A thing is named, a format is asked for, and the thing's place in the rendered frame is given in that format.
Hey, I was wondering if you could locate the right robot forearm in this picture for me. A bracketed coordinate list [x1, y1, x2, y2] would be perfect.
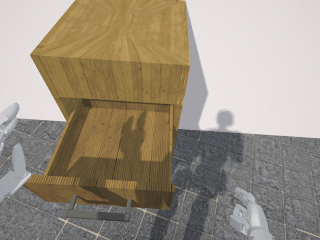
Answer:
[249, 229, 275, 240]

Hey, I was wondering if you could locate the cabinet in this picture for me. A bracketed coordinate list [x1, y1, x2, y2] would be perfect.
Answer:
[30, 0, 191, 159]

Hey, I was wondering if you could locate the drawer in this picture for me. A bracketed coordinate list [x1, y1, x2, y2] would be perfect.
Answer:
[22, 98, 175, 210]

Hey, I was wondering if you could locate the handle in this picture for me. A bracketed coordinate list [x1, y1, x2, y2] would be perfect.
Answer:
[64, 195, 132, 222]

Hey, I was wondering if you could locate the robot right hand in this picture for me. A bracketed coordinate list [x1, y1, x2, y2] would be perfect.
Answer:
[230, 187, 269, 237]

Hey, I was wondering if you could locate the robot left hand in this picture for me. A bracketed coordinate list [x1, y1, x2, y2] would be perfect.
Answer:
[0, 102, 31, 202]

